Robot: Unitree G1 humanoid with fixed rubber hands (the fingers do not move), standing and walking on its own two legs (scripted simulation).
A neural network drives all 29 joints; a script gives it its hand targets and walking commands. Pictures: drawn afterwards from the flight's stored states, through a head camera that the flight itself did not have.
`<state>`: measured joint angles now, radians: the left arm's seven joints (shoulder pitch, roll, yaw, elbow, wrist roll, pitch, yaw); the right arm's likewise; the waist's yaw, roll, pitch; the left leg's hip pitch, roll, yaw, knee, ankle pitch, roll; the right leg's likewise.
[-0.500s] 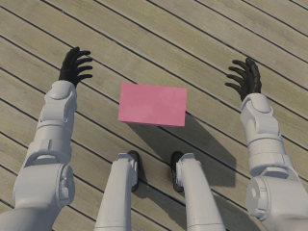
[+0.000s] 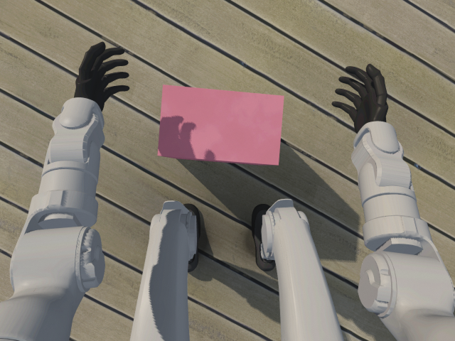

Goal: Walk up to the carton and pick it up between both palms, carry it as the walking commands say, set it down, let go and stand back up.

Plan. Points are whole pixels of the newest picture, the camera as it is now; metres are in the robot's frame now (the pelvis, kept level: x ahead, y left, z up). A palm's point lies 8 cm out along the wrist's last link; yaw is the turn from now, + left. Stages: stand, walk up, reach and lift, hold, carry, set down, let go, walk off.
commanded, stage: reach and lift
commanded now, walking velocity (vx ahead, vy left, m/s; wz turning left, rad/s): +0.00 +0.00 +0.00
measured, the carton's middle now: (219, 133) +0.44 +0.02 -0.41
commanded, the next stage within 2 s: none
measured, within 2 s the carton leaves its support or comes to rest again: neither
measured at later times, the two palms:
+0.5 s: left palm (127, 117) +0.46 +0.22 -0.28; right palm (327, 130) +0.43 -0.21 -0.27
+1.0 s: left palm (138, 123) +0.46 +0.22 -0.38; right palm (313, 135) +0.43 -0.22 -0.38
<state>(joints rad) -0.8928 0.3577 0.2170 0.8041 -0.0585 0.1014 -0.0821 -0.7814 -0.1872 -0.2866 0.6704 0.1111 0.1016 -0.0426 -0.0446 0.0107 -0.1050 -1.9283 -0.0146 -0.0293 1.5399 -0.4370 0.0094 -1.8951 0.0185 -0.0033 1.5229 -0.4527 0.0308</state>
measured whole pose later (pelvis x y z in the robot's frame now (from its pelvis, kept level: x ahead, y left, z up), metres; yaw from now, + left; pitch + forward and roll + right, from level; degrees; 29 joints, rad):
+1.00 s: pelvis -0.03 +0.00 -0.18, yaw -1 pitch +30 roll -2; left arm -1.17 0.51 0.01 0.86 -0.31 0.02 0.04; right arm -1.09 -0.37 -0.07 0.77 0.32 0.03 -0.14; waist -0.01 -0.01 0.53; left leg -2.18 -0.01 -0.02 2.22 -0.55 0.01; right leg -2.15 0.07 0.00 2.19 -0.56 0.06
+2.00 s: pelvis -0.03 +0.00 -0.17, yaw -1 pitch +42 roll -3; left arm -1.23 0.37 -0.12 1.13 -0.34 -0.06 0.10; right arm -1.20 -0.24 -0.07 1.10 0.29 -0.07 -0.18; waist 0.00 -0.04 0.20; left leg -2.33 -0.03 -0.03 2.11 -0.51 0.00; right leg -2.30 0.07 0.02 2.10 -0.53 0.06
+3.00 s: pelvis -0.05 +0.00 -0.14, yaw +2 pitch +25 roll -2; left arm -1.29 0.31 0.12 0.76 -0.07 0.27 0.06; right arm -1.18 -0.18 -0.38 0.63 0.10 0.25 -0.13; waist -0.01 -0.02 0.52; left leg -2.02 -0.10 -0.05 2.07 -0.49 -0.03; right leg -1.97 0.12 0.05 2.07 -0.54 0.10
